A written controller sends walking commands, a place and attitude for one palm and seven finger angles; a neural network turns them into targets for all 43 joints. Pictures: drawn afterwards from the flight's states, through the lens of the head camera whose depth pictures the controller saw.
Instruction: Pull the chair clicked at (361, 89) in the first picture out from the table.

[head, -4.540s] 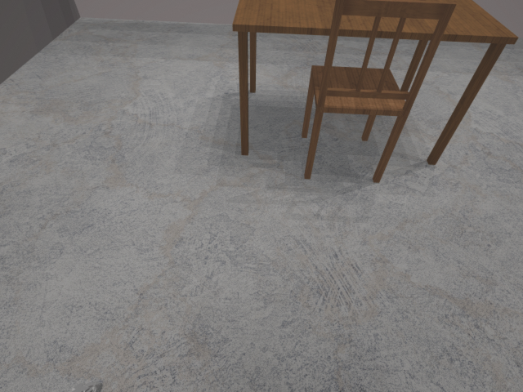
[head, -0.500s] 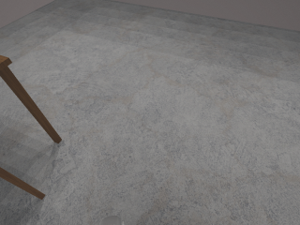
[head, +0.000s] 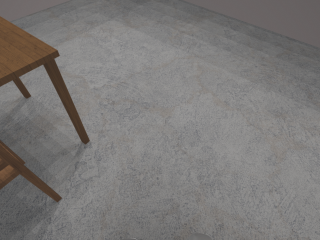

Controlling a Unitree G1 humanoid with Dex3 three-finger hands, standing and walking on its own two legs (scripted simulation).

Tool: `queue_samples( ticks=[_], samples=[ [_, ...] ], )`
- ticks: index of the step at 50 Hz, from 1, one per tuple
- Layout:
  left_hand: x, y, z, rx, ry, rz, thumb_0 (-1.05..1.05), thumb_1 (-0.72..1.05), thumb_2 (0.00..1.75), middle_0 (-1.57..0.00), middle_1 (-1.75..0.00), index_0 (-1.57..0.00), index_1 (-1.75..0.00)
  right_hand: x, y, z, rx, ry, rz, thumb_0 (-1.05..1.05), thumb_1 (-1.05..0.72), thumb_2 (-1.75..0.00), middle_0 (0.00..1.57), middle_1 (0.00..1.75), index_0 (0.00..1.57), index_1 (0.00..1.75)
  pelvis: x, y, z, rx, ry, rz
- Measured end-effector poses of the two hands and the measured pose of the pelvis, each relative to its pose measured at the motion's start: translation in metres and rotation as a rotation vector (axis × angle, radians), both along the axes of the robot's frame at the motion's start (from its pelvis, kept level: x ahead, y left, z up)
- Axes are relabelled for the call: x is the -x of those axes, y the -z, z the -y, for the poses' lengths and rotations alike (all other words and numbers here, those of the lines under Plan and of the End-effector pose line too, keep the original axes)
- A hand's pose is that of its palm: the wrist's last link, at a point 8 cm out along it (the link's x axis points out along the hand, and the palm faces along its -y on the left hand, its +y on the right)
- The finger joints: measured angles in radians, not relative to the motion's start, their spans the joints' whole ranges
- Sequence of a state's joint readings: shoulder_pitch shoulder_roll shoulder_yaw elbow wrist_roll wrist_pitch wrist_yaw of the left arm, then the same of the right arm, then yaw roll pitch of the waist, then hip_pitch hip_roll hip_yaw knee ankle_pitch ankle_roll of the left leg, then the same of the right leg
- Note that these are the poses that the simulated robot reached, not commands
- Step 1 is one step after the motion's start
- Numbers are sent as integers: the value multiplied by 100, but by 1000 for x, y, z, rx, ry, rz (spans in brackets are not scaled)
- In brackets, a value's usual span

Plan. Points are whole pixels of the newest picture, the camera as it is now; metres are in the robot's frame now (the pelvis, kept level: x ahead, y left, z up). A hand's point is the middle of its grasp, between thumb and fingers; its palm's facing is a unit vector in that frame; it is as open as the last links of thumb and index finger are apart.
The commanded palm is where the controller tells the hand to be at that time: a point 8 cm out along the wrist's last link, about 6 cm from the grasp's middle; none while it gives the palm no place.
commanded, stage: turn to face it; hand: left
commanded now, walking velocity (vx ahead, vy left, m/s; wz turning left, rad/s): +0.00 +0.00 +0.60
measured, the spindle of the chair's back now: out of the picture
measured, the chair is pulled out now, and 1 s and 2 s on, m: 0.00 0.00 0.00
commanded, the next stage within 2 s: take the last steps up to it in 1.40 s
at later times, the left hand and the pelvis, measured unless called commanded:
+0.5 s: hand out of the picture +0.03 +0.14 -0.14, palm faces +0.32 -0.90 -0.28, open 7.4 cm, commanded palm none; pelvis +0.01 -0.08 +0.01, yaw +20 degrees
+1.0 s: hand out of the picture -0.08 +0.18 -0.16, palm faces +0.62 -0.73 -0.28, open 7.4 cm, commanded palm none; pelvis -0.01 -0.05 +0.00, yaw +38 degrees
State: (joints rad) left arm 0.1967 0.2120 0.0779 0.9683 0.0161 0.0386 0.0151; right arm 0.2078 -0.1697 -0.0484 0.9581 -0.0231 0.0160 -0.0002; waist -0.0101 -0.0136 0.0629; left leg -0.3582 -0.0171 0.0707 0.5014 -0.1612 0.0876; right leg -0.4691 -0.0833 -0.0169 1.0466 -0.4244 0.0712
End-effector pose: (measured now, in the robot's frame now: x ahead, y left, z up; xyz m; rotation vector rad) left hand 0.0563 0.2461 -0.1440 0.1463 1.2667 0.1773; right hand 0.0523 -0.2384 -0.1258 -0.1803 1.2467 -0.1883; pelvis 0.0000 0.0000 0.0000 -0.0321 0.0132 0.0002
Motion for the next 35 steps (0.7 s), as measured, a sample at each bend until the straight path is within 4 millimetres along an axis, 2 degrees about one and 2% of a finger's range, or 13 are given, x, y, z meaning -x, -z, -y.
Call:
queue_samples(
  ticks=[6,12,15,21,25,28,31,35],
  samples=[
    [-15,-13,2,-38,-42,63,0,91,90,-20,-30,-19,-29,-11,0,18,-4,-36,-15,0,-90,-90,20,30,21,30,-4,-3,15,4,-70,-6],
    [-23,-25,24,-72,-87,146,0,91,90,-20,-30,-19,-29,-27,9,51,-7,-89,-19,0,-90,-90,20,30,21,30,-4,1,42,-13,-152,-9],
    [-14,-29,38,-101,-114,179,0,90,90,-20,-30,-20,-29,-41,19,70,-15,-120,-10,1,-90,-90,20,30,20,30,-4,7,58,-27,-192,-4],
    [27,-39,60,-107,-196,129,0,90,90,-20,-30,-20,-30,-75,10,84,-19,-217,9,1,-91,-90,20,30,20,30,-6,-3,73,-59,-280,16],
    [54,-37,69,-95,-261,96,0,90,90,-20,-30,-20,-30,-96,7,78,-18,-297,5,1,-91,-90,19,30,20,30,-6,-6,77,-78,-344,16],
    [80,-32,72,-82,-320,68,0,90,90,-20,-30,-20,-30,-114,6,64,-14,-370,0,1,-91,-90,19,30,20,30,-4,-5,75,-80,-389,13],
    [111,-24,70,-67,-387,24,0,90,90,-21,-30,-20,-30,-136,4,40,-10,-451,18,1,-91,-90,19,30,20,30,0,-2,69,-74,-431,8],
    [159,-4,61,-44,-485,-38,0,90,90,-21,-30,-20,-30,-165,1,-2,2,-564,90,1,-91,-90,19,30,20,30,6,9,54,-52,-490,0]
  ],
)
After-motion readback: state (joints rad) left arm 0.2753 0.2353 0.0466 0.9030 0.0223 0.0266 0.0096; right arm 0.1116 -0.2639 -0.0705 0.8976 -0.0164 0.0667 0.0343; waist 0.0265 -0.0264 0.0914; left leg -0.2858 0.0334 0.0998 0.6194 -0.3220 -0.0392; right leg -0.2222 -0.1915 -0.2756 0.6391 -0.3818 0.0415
